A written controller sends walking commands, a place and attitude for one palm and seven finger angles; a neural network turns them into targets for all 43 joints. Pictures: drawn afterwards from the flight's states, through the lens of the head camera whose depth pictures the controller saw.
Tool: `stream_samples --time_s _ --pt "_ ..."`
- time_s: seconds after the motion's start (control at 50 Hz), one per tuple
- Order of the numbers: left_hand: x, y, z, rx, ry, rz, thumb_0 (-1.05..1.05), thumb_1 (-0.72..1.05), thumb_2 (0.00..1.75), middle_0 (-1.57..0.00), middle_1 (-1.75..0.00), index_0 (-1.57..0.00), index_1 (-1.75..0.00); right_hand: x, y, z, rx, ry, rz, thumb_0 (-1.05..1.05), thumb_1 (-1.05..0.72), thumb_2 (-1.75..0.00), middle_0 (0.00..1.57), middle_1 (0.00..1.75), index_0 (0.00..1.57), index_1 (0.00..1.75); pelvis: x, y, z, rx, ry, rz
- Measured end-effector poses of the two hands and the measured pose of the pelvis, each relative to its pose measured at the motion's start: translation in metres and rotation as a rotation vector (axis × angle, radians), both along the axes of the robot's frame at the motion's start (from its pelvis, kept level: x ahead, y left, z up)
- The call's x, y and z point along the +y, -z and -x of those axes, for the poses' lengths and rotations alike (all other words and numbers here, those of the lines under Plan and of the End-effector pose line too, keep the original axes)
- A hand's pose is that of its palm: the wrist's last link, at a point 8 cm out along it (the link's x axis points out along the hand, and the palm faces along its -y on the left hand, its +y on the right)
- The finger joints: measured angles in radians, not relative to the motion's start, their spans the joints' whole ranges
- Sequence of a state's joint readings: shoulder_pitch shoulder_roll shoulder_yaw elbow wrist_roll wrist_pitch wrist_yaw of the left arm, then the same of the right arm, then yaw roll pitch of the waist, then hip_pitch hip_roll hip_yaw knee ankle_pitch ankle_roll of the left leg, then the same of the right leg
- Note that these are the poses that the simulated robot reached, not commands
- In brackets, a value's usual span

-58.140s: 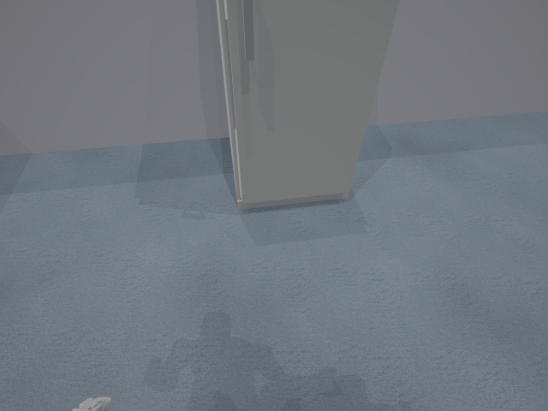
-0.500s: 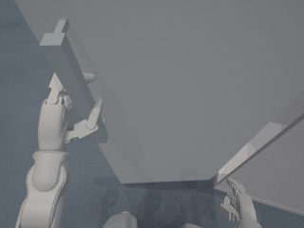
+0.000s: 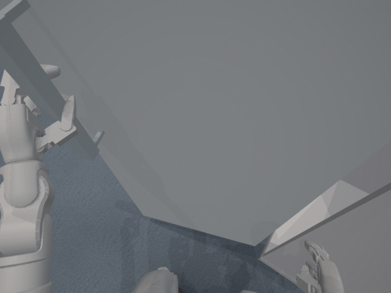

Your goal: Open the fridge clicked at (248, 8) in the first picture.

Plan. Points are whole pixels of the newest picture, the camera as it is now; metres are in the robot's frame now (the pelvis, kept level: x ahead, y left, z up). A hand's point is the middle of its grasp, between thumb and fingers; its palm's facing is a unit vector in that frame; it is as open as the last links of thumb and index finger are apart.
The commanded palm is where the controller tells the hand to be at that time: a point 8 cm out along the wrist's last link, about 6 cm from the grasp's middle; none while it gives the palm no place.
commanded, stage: stop walking and hold the door back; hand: left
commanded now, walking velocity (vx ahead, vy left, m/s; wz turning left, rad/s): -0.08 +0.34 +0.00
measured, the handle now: (63, 98) +0.40 +0.22 +0.18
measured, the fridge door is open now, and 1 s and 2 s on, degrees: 109 109 107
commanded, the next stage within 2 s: loosen the grip on the handle in 1.46 s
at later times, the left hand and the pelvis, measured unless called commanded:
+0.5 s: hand (68, 117) +0.36 +0.20 +0.18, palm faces +0.46 -0.86 -0.21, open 6.8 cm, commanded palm +0.32 +0.25 +0.17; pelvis -0.01 -0.07 +0.00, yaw +5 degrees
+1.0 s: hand (67, 120) +0.35 +0.20 +0.18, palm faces +0.27 -0.95 -0.17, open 6.7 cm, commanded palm +0.31 +0.25 +0.17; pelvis -0.05 +0.00 +0.00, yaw +3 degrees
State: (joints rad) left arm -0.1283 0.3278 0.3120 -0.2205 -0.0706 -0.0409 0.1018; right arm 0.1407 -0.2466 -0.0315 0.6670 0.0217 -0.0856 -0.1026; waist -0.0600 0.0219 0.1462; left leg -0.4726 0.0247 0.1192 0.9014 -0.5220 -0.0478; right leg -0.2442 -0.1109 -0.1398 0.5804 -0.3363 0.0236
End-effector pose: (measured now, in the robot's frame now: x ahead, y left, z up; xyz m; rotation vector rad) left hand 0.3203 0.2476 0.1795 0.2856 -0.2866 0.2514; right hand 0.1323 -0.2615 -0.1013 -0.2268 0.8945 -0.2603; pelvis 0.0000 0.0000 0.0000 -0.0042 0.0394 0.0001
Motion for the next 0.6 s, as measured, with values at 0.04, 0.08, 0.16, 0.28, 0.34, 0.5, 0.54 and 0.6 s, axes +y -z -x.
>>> stream_samples --time_s 0.04,0.08,0.16,0.28,0.34,0.5,0.54,0.6 --pt "0.0 0.001 -0.001 -0.022 -0.004 0.01 -0.11 0.56 0.81 -0.45 -1.41 -0.22 -1.28 -0.006 -0.002 -0.016 -0.004 -0.045 0.033 0.02 -0.91 -0.9 0.19 0.3 0.2 0.29 -0.003 0.003 -0.004 0.003 -0.031 0.013" --pt "-0.001 0.004 -0.003 -0.052 0.0 0.03 -0.11 0.56 0.81 -0.45 -1.41 -0.23 -1.29 -0.009 -0.004 -0.018 0.005 -0.058 0.053 0.01 -0.91 -0.9 0.19 0.3 0.23 0.31 -0.007 0.008 -0.007 -0.006 -0.04 0.013" --pt "-0.006 0.005 -0.004 -0.056 -0.039 0.1 -0.09 0.58 0.81 -0.45 -1.41 -0.24 -1.3 -0.001 -0.01 -0.021 0.017 -0.116 0.011 0.01 -0.91 -0.9 0.19 0.3 0.24 0.32 -0.018 0.0 -0.006 -0.034 -0.053 0.031" --pt "-0.009 0.0 0.0 0.016 -0.11 0.115 -0.09 0.59 0.77 -0.45 -1.41 -0.26 -1.34 0.017 -0.013 -0.037 -0.047 -0.211 -0.082 0.01 -0.91 -0.9 0.2 0.3 0.22 0.31 -0.037 -0.008 -0.002 -0.054 -0.082 0.045" --pt "-0.011 -0.001 0.002 0.047 -0.148 0.107 -0.1 0.59 0.76 -0.45 -1.41 -0.26 -1.35 0.018 -0.011 -0.046 -0.077 -0.245 -0.116 0.01 -0.91 -0.9 0.2 0.3 0.21 0.3 -0.051 -0.007 -0.001 -0.062 -0.086 0.032" --pt "-0.013 -0.005 0.005 0.097 -0.222 0.077 -0.14 0.57 0.74 -0.45 -1.41 -0.28 -1.37 -0.012 -0.001 -0.055 -0.09 -0.266 -0.117 0.01 -0.91 -0.9 0.2 0.3 0.24 0.31 -0.07 -0.002 0.005 -0.061 -0.096 -0.019" --pt "-0.012 -0.006 0.005 0.115 -0.216 0.067 -0.14 0.56 0.73 -0.45 -1.41 -0.3 -1.38 -0.014 -0.004 -0.051 -0.073 -0.288 -0.112 0.01 -0.91 -0.9 0.2 0.3 0.26 0.31 -0.068 -0.006 0.008 -0.059 -0.105 -0.039" --pt "-0.009 -0.008 0.004 0.131 -0.191 0.049 -0.14 0.56 0.73 -0.45 -1.41 -0.33 -1.38 -0.015 -0.009 -0.042 -0.063 -0.259 -0.1 0.01 -0.91 -0.9 0.2 0.3 0.27 0.31 -0.063 -0.011 0.014 -0.053 -0.113 -0.06"
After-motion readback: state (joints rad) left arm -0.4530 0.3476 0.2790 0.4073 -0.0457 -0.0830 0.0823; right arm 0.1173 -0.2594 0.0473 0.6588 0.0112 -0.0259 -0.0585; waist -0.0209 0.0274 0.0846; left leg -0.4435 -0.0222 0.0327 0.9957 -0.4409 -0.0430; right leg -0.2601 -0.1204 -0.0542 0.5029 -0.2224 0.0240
